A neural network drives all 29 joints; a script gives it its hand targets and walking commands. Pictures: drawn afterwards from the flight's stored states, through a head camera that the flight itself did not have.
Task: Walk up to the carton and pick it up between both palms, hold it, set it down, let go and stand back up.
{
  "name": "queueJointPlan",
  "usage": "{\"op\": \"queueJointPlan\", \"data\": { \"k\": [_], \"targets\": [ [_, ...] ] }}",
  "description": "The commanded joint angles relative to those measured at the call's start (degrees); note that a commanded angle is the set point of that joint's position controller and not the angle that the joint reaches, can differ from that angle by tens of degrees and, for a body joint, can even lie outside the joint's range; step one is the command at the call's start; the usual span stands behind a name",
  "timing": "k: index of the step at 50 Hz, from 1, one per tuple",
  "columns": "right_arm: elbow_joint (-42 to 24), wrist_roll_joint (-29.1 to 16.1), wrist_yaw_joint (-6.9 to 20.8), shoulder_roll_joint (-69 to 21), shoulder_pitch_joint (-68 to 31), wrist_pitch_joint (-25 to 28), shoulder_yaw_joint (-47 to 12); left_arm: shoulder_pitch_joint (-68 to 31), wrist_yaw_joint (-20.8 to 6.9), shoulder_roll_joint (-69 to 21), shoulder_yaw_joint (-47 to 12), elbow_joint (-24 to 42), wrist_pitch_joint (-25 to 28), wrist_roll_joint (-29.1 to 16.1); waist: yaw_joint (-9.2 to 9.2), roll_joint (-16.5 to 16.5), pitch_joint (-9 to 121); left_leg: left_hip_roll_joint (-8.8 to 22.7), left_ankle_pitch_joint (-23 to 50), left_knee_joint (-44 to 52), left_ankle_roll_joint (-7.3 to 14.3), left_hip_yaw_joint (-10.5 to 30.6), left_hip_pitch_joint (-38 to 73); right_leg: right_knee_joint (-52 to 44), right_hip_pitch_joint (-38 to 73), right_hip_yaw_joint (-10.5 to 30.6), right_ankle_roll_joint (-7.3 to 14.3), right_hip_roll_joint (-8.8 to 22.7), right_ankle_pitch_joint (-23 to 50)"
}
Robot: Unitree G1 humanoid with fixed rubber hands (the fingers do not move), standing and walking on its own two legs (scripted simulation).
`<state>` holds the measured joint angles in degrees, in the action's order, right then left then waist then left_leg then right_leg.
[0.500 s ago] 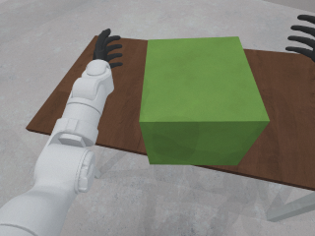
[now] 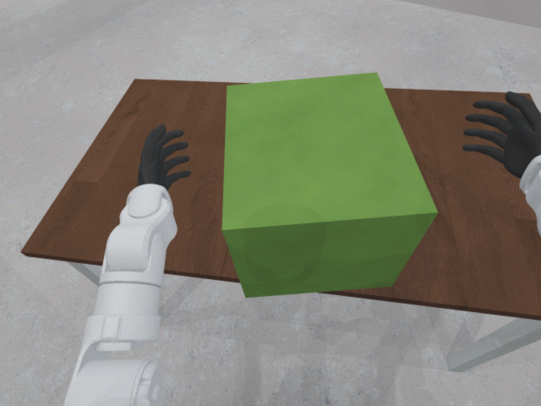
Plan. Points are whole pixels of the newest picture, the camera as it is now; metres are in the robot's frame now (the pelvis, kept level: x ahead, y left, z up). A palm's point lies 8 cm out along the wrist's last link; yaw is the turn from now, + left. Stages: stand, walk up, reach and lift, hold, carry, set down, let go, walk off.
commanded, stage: set down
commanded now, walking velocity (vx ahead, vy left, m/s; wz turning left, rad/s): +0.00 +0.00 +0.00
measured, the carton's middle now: (310, 186) +0.48 +0.00 -0.01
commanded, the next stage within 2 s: none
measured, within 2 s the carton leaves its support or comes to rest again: neither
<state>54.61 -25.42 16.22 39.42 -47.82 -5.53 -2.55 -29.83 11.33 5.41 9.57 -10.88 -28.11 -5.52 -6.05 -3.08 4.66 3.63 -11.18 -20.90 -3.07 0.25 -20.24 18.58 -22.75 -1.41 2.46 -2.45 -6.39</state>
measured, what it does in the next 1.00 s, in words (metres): stands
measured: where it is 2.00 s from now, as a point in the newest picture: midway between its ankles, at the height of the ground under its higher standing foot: outside the picture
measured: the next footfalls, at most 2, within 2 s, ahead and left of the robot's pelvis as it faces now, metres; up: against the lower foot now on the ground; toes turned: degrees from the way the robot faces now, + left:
none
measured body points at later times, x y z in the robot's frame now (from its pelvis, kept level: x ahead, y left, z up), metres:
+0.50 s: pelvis +0.00 +0.00 +0.00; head +0.03 -0.01 +0.45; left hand +0.33 +0.20 +0.08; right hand +0.39 -0.30 +0.08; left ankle -0.02 +0.15 -0.74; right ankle +0.02 -0.09 -0.74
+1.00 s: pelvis +0.01 +0.00 +0.00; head +0.03 -0.01 +0.45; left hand +0.28 +0.19 +0.03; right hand +0.32 -0.31 +0.03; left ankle -0.02 +0.15 -0.74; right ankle +0.02 -0.09 -0.74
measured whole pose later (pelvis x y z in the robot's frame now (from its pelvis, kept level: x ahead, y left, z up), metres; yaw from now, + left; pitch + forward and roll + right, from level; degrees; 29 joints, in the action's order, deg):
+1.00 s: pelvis +0.01 +0.00 +0.00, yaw -1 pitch +6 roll +0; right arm 47.5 -28.8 19.9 35.3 -12.5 15.9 -4.0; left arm 1.6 12.4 -1.1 3.1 -8.0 -6.1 0.2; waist -2.8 -0.9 4.0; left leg 3.6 -14.4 -23.5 -2.8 -0.8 -14.8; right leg 23.7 -18.8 -0.3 2.6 -2.5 -10.5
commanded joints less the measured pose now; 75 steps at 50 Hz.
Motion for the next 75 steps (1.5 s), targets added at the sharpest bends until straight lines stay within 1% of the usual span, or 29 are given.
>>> {"op": "queueJointPlan", "data": {
  "k": [1, 4, 6, 7, 10, 12, 14, 17, 18, 20, 24, 26, 28, 34, 38, 39, 40, 41, 42, 43, 48, 50, 52, 56, 59, 64, 71, 74, 75],
  "targets": [
    [-7.15, -0.75, 0.48, 11.43, -13.13, 1.48, 1.83, -11.26, -0.33, 3.85, 1.96, 7.91, 1.27, 1.19, 0.78, 8.63, 26.58, -4.27, 15.25, 0.99, 0.83, -1.42, 2.64, 3.16, 24.77, 3.02, -0.56, -1.61, 21.0],
    [-7.8, -0.63, 0.79, 10.52, -5.95, 2.79, 1.99, -3.86, -1.42, 2.12, 1.65, 8.06, 2.85, 3.05, 1.99, 9.39, 21.75, -4.57, 14.86, 1.98, 0.99, -1.37, 2.17, 3.31, 26.63, 3.23, -0.74, -1.42, 23.33],
    [-10.82, -0.65, 0.61, 9.57, -9.78, 3.82, 1.75, -7.81, -1.24, 4.06, 2.46, 6.44, 4.3, 2.47, 0.45, 9.72, 20.13, -4.97, 9.57, 2.23, 1.63, -2.01, -1.52, 3.17, 25.52, 4.1, -1.23, -0.38, 18.53],
    [-9.85, -0.68, 0.6, 9.42, -7.46, 4.13, 2.63, -6.97, -1.07, 3.11, 1.31, 7.2, 4.96, 2.32, 1.9, 9.22, 19.12, -4.71, 9.01, 2.32, 1.49, -1.5, -0.96, 2.82, 24.68, 4.26, -1.25, -0.31, 17.13],
    [-9.1, -1.58, 1.06, 9.57, -5.77, 5.1, 2.94, -6.94, -0.51, 2.72, 0.25, 7.88, 6.3, 2.37, 2.19, 6.89, 19.75, -4.52, 8.47, 1.41, 1.47, -1.5, -0.43, 3.03, 22.61, 4.51, -0.46, -0.37, 14.15],
    [-10.83, -1.66, 1.49, 9.71, -4.26, 5.39, 2.42, -4.41, -0.55, 2.51, 0.62, 7.12, 6.76, 2.27, 1.35, 7.97, 19.77, -4.51, 8.09, 1.72, 1.76, -1.87, 0.34, 2.45, 21.68, 4.6, -0.23, -0.31, 12.64],
    [-11.96, -0.84, 1.35, 10.04, -0.52, 6.63, 3.44, -0.99, -0.65, 1.78, 0.18, 8.36, 7.74, 2.84, 2.28, 8.91, 20.26, -4.49, 9.24, 1.3, 1.67, -1.68, 1.75, 2.8, 21.91, 4.02, -0.35, -0.7, 14.75],
    [-12.53, -0.33, 1.73, 10.22, -1.84, 8.13, 4.75, -2.75, -0.18, 1.42, -1.36, 8.22, 9.23, 2.27, 2.42, 7.34, 19.22, -4.47, 5.76, 1.12, 1.65, -1.58, 1.06, 2.22, 18.13, 4.15, 0.03, -0.38, 7.95],
    [-11.29, -0.61, 2.01, 9.56, -2.08, 7.81, 3.56, -2.63, 0.23, 1.15, -0.1, 5.55, 9.01, 2.87, 0.86, 8.38, 16.32, -4.18, 3.99, 1.55, 1.97, -1.86, 0.52, 1.73, 16.91, 4.44, 0.39, -0.46, 3.79],
    [-9.05, -0.1, 2.71, 10.92, 1.73, 7.82, 5.08, -0.06, 0.66, -0.8, -3.16, 6.25, 8.84, 2.68, 3.12, 7.38, 15.52, -3.55, 3.83, 1.99, 1.63, -1.05, 3.3, 1.15, 14.73, 3.24, 1.38, -1.14, 2.14],
    [-10.15, -0.82, 2.83, 10.54, 7.02, 9.4, 4.38, 4.66, 0.08, -1.06, -2.84, 10.52, 10.09, 3.83, 3.85, 7.56, 17.21, -3.99, 9.87, -0.02, 1.38, -1.12, 6.1, 2.53, 17.57, 3.29, 1.1, -1.15, 11.51],
    [-11.31, -1.01, 2.69, 9.25, 7.51, 10.81, 3.18, 6.55, 0.02, -0.76, -0.7, 8.96, 11.39, 4.88, 1.97, 8.92, 16.33, -4.39, 7.22, 0.31, 1.79, -1.71, 3.53, 2.76, 18.63, 4.3, 0.34, -0.62, 8.84],
    [-15.29, -0.81, 2.48, 9.56, 6.76, 12.66, 4.54, 6.63, 0.13, -0.77, -2.38, 9.55, 13.08, 3.55, 2.45, 9.33, 16.62, -4.42, 7.02, 0.46, 2.14, -1.93, 2.84, 2.72, 17.46, 3.83, 0.43, -0.71, 9.07],
    [-10.24, -2.61, 3.73, 9.68, 13.09, 13.57, 2.9, 10.84, 0.8, -2.95, -4.23, 8.19, 14.65, 4.52, 2.43, 7.24, 13.47, -3.9, 6.57, -0.06, 1.95, -1.54, 3.29, 2.7, 15.58, 4.31, 1.72, -0.75, 5.91],
    [-13.6, -2.58, 3.35, 9.66, 14.94, 16.33, 3.73, 13.37, 0.46, -2.77, -5.03, 11.33, 16.97, 4.21, 3.47, 8.39, 15.42, -4.33, 9.3, -0.65, 1.72, -1.6, 3.71, 3.5, 17.2, 4.12, 1.01, -0.85, 12.64],
    [-13.37, -3.0, 3.32, 9.21, 21.35, 17.43, 2.64, 19.93, 0.48, -3.93, -4.8, 12.05, 17.69, 5.24, 3.29, 8.12, 15.28, -4.34, 12.34, -1.21, 1.63, -1.43, 5.81, 4.05, 18.99, 3.89, 1.21, -1.21, 16.5],
    [-12.6, -2.5, 2.96, 10.32, 16.66, 17.69, 4.25, 15.36, 0.38, -2.73, -4.4, 10.84, 17.85, 5.34, 4.05, 8.18, 14.18, -4.41, 9.43, -0.57, 1.59, -1.57, 4.39, 3.47, 17.32, 3.89, 1.27, -1.1, 13.46],
    [-12.16, -2.83, 3.07, 9.1, 17.67, 17.78, 2.92, 16.46, 0.47, -3.44, -4.56, 9.71, 17.95, 5.16, 3.12, 8.15, 11.72, -4.34, 7.88, -0.49, 1.94, -1.71, 3.29, 3.29, 16.74, 4.39, 1.57, -0.8, 11.23],
    [-12.51, -3.4, 3.16, 8.2, 25.6, 18.76, 1.53, 24.8, 0.03, -4.99, -4.75, 10.31, 18.82, 6.07, 3.38, 9.75, 12.71, -4.17, 10.1, -0.77, 2.21, -1.59, 5.45, 3.45, 18.97, 4.54, 1.37, -0.87, 14.43],
    [-14.28, -3.34, 3.16, 9.16, 20.66, 19.95, 3.01, 19.56, 0.17, -3.77, -4.83, 11.85, 20.21, 5.44, 3.31, 8.44, 15.45, -4.4, 9.34, -0.49, 1.82, -1.7, 4.86, 3.58, 17.88, 4.09, 1.23, -0.74, 13.56],
    [-11.26, -3.49, 3.71, 8.46, 24.75, 23.3, 2.3, 22.48, 0.99, -5.09, -6.89, 9.15, 23.69, 6.15, 4.61, 8.03, 10.94, -4.11, 7.53, -1.16, 1.71, -1.46, 6.33, 3.52, 14.05, 3.27, 2.03, -1.01, 10.56],
    [-13.51, -4.05, 3.82, 7.97, 24.09, 24.12, 1.96, 21.54, 1.65, -4.09, -6.66, 9.47, 24.95, 5.48, 2.9, 8.43, 10.65, -4.07, 3.92, -1.3, 2.16, -1.92, 2.98, 3.77, 14.12, 4.5, 1.6, -0.12, 5.21],
    [-11.9, -4.25, 3.87, 8.73, 29.62, 25.38, 2.1, 26.53, 1.92, -5.62, -7.86, 10.23, 26.23, 5.61, 4.32, 8.86, 11.61, -3.78, 6.36, -1.95, 1.91, -1.55, 5.37, 3.96, 14.78, 4.11, 1.88, -0.58, 7.8],
    [-9.27, -4.73, 4.09, 7.74, 31.64, 26.55, 0.93, 28.53, 2.06, -6.25, -7.83, 8.38, 27.35, 6.39, 3.43, 7.89, 8.67, -3.84, 5.92, -2.34, 1.76, -1.58, 4.33, 4.01, 14.08, 4.56, 2.11, -0.35, 6.64],
    [-10.96, -4.39, 3.99, 7.83, 33.96, 28.15, 0.8, 31.84, 1.89, -6.7, -8.4, 6.68, 28.72, 5.64, 3.89, 10.63, 9.11, -3.86, 3.52, -2.37, 2.16, -1.53, 3.28, 4.42, 15.05, 4.96, 1.49, -0.03, 5.39],
    [-8.15, -4.33, 4.45, 7.29, 34.48, 30.23, 0.72, 30.94, 2.75, -7.04, -9.05, 5.39, 31.62, 6.6, 3.53, 8.53, 5.94, -3.72, 1.03, -2.31, 1.96, -1.74, 3.19, 4.49, 11.35, 4.38, 2.18, -0.21, 0.36],
    [-6.75, -6.22, 3.97, 6.36, 38.16, 34.38, -1.53, 34.77, 2.42, -6.39, -9.09, 4.54, 35.59, 6.45, 3.26, 8.84, 7.7, -4.19, 4.26, -4.92, 1.75, -1.84, 2.86, 6.42, 13.42, 5.4, 1.75, 0.19, 5.75],
    [-4.59, -4.92, 3.3, 5.79, 39.97, 34.44, -1.77, 36.43, 1.08, -5.89, -9.78, 1.28, 35.38, 5.93, 4.71, 8.49, 6.02, -4.24, 4.03, -5.51, 1.0, -1.54, 4.3, 6.29, 11.98, 5.43, 1.84, 0.06, 6.33],
    [-5.46, -5.05, 3.23, 5.55, 39.6, 34.56, -2.44, 36.06, 1.26, -5.65, -8.46, 2.14, 35.56, 6.32, 3.43, 8.65, 6.55, -4.22, 4.97, -5.27, 1.08, -1.68, 4.28, 6.27, 12.41, 5.47, 1.9, 0.07, 6.51]
  ]
}}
